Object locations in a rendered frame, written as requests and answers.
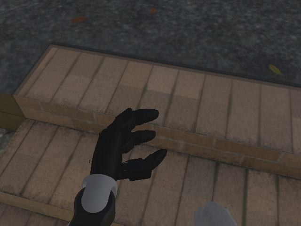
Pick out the robot right shin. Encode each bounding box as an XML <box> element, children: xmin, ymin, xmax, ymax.
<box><xmin>202</xmin><ymin>202</ymin><xmax>229</xmax><ymax>211</ymax></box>

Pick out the robot left hand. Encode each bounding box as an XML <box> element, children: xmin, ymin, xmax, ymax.
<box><xmin>89</xmin><ymin>107</ymin><xmax>167</xmax><ymax>182</ymax></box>

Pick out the robot left forearm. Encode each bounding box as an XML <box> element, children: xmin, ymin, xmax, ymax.
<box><xmin>67</xmin><ymin>174</ymin><xmax>118</xmax><ymax>226</ymax></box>

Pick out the right robot thigh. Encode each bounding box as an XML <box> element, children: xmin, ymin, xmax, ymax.
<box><xmin>194</xmin><ymin>205</ymin><xmax>238</xmax><ymax>226</ymax></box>

